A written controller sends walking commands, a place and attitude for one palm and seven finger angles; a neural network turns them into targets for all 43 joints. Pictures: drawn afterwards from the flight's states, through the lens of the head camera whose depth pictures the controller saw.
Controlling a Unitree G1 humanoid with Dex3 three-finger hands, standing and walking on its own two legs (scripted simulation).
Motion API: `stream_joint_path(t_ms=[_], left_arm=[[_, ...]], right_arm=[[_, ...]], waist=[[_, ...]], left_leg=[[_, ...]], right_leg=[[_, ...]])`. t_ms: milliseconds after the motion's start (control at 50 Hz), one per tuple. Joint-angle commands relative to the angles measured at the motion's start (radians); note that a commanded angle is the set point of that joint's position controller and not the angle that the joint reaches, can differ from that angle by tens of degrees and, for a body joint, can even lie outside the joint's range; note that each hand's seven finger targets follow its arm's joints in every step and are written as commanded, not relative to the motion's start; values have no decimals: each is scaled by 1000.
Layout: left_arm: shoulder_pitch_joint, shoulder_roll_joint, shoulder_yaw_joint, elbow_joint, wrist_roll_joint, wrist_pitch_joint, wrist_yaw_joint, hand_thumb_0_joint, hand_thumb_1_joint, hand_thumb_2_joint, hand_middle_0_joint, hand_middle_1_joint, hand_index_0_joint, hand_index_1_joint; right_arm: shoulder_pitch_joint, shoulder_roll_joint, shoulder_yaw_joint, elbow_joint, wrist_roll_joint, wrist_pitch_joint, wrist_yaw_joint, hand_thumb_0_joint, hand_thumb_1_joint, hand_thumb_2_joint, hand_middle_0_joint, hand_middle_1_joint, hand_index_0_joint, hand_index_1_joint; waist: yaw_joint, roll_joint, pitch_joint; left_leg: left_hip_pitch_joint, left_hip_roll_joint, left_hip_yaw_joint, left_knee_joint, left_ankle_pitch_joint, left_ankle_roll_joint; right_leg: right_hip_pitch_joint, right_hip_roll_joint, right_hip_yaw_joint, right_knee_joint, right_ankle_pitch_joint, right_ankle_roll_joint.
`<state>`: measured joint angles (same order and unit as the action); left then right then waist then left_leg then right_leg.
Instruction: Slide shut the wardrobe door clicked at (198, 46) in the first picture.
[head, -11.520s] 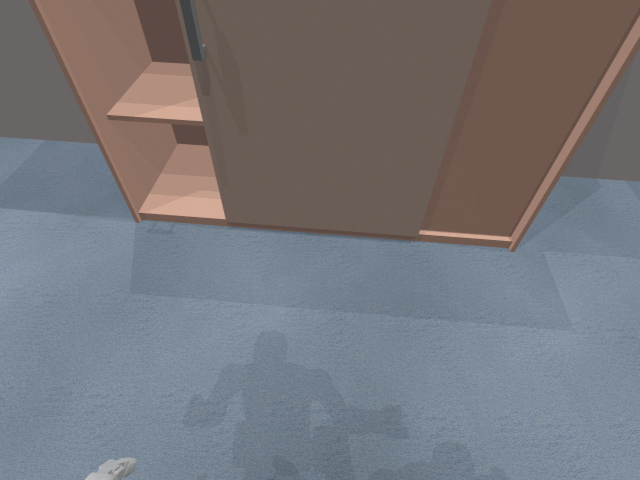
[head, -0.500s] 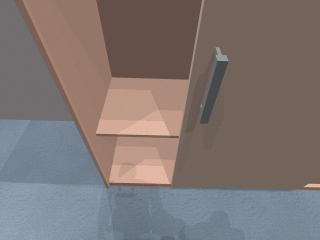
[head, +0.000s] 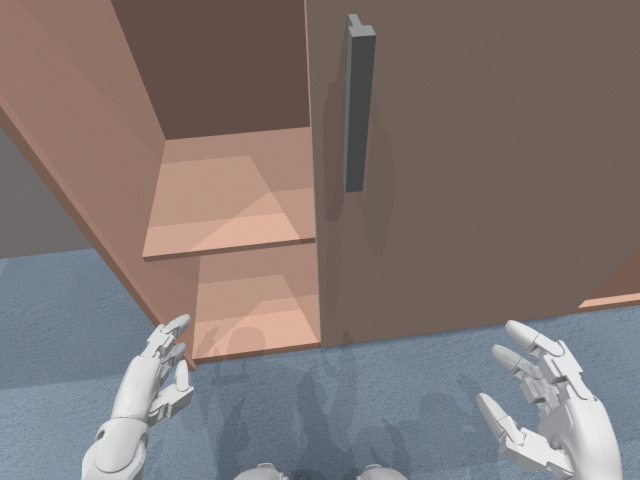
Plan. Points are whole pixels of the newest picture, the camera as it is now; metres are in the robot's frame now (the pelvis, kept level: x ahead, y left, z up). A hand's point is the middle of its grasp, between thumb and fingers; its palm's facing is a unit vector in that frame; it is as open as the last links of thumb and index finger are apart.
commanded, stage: raise the hand with hooked fingers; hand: right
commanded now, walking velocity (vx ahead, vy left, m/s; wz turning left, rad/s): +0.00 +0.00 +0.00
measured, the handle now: (353, 112) +0.55 -0.05 +0.17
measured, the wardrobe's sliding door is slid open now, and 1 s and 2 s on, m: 0.39 0.39 0.39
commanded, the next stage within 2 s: move the hooked fingers beside the handle in 1.54 s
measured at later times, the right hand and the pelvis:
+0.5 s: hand (547, 338) +0.24 -0.22 +0.12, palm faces -0.06 +0.99 -0.11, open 12.4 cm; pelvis +0.00 -0.01 +0.03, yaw +0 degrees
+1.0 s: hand (621, 252) +0.28 -0.27 +0.20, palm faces +0.00 +0.99 -0.11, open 13.9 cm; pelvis +0.02 +0.00 +0.05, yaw +0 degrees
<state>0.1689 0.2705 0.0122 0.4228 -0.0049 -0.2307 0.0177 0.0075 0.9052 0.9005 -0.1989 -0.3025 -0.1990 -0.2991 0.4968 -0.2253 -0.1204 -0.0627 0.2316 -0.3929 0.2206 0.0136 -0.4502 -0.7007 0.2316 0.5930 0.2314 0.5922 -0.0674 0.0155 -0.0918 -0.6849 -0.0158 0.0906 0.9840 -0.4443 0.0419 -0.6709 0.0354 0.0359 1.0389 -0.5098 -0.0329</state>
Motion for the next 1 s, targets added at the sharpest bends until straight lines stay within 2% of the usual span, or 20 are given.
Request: stream_joint_path(t_ms=[0,60,80,120,160,200,260,300,360,380,420,460,560,640,720,760,840,880,920,980], left_arm=[[36,112,2,-50,-10,-77,34,0,900,900,-200,-300,-200,-300],[33,131,-10,-36,-35,-79,54,0,900,900,-200,-300,-200,-300],[26,127,-11,-48,-43,-74,54,0,900,900,-200,-300,-200,-300],[-21,115,-11,-69,-50,-65,59,0,900,900,-200,-300,-200,-300],[-58,95,-18,-79,-46,-55,60,0,900,900,-200,-300,-200,-300],[-55,66,-21,-79,-42,-55,52,0,900,900,-200,-300,-200,-300],[-27,66,-24,-57,-27,-71,38,0,900,900,-200,-300,-200,-300],[6,77,-14,-33,-27,-89,30,0,900,900,-200,-300,-200,-300],[25,113,-12,-18,-32,-114,32,0,900,900,-200,-300,-200,-300],[32,122,-8,-10,-39,-123,38,0,900,900,-200,-300,-200,-300],[32,131,-7,-2,-51,-142,51,0,900,900,-200,-300,-200,-300],[32,143,-9,4,-53,-153,64,0,900,900,-200,-300,-200,-300],[16,133,-19,14,-46,-157,74,0,900,900,-200,-300,-200,-300],[10,125,-26,28,-51,-156,69,0,900,900,-200,-300,-200,-300],[15,137,-29,31,-60,-147,69,0,900,900,-200,-300,-200,-300],[12,140,-34,27,-59,-142,70,0,900,900,-200,-300,-200,-300],[-8,133,-37,15,-57,-135,75,0,900,900,-200,-300,-200,-300],[-17,126,-43,24,-52,-131,74,0,900,900,-200,-300,-200,-300],[-18,121,-47,31,-54,-130,75,0,900,900,-200,-300,-200,-300],[-12,128,-48,55,-60,-120,76,0,900,900,-200,-300,-200,-300]], right_arm=[[-377,-68,96,-355,8,-132,82,0,-223,-610,248,735,248,735],[-313,-141,31,-107,1,25,145,0,-153,-580,253,780,253,780],[-293,-146,17,-99,3,80,159,0,-130,-570,255,795,255,795],[-226,-205,-98,-76,27,188,158,0,-83,-550,258,825,258,825],[-213,-257,-211,-127,73,244,130,0,-37,-530,262,855,262,855],[-195,-235,-259,-228,121,236,84,0,10,-510,265,885,265,885],[-240,-237,-265,-302,122,173,31,0,80,-480,270,930,270,930],[-251,-213,-220,-279,95,125,25,0,127,-460,273,960,273,960],[-332,-198,-139,-236,70,100,72,0,197,-430,278,1005,278,1005],[-363,-215,-141,-227,70,102,93,0,220,-420,280,1020,280,1020],[-385,-241,-156,-188,76,123,129,0,267,-400,283,1050,283,1050],[-423,-316,-219,-167,89,149,152,0,313,-380,287,1080,287,1080],[-498,-417,-363,-173,137,167,163,0,430,-330,295,1155,295,1155],[-519,-359,-339,-86,162,194,191,0,500,-300,300,1200,300,1200],[-576,-360,-300,12,145,273,256,0,500,-300,300,1200,300,1200],[-616,-392,-309,20,134,301,279,0,500,-300,300,1200,300,1200],[-716,-499,-420,-21,151,296,286,0,500,-300,300,1200,300,1200],[-752,-536,-467,-40,169,275,285,0,500,-300,300,1200,300,1200],[-778,-530,-468,-14,175,260,287,0,500,-300,300,1200,300,1200],[-806,-507,-430,91,169,281,308,0,500,-300,300,1200,300,1200]], waist=[[152,-149,-143],[133,-19,-70],[114,-11,-96],[47,9,-159],[-7,12,-224],[-20,-24,-243],[-7,-54,-164],[36,-75,-116],[86,-102,-64],[93,-92,-82],[89,-91,-86],[72,-92,-98],[24,-121,-150],[33,-122,-94],[45,-91,-46],[41,-97,-42],[28,-49,-157],[21,-91,-188],[24,-109,-177],[42,-123,-82]], left_leg=[[14,-13,-55,-156,121,-4],[62,-19,-49,-215,37,-9],[101,-12,-42,-225,32,-12],[202,3,-42,-247,59,-13],[294,4,-37,-237,117,-7],[332,3,-21,-237,191,-6],[297,-11,-16,-245,218,2],[250,-8,-14,-259,202,-3],[201,-8,-28,-292,138,-7],[210,-4,-32,-308,112,-11],[232,0,-39,-336,80,-14],[270,0,-48,-355,83,-11],[388,-6,-40,-371,241,-3],[393,-7,-31,-394,341,-6],[391,-6,-43,-430,339,-11],[397,-9,-51,-443,333,-8],[478,-4,-60,-459,348,-14],[516,-4,-70,-465,387,-13],[514,-6,-63,-472,394,-12],[471,-2,-67,-499,369,-12]], right_leg=[[158,-36,67,-184,209,0],[72,-36,85,-242,94,-7],[68,-32,83,-267,88,-6],[63,-24,66,-307,126,0],[94,-19,56,-323,208,11],[128,-23,45,-337,295,29],[150,-35,48,-352,346,41],[168,-41,45,-357,328,36],[186,-40,49,-355,241,14],[194,-41,53,-362,210,11],[204,-38,60,-382,166,7],[221,-35,62,-397,172,2],[296,-30,55,-425,330,12],[330,-30,42,-445,401,18],[324,-31,31,-467,374,5],[338,-30,29,-474,371,0],[376,-25,35,-484,394,-6],[398,-20,28,-482,427,-3],[415,-21,30,-495,433,2],[397,-24,25,-513,399,0]])
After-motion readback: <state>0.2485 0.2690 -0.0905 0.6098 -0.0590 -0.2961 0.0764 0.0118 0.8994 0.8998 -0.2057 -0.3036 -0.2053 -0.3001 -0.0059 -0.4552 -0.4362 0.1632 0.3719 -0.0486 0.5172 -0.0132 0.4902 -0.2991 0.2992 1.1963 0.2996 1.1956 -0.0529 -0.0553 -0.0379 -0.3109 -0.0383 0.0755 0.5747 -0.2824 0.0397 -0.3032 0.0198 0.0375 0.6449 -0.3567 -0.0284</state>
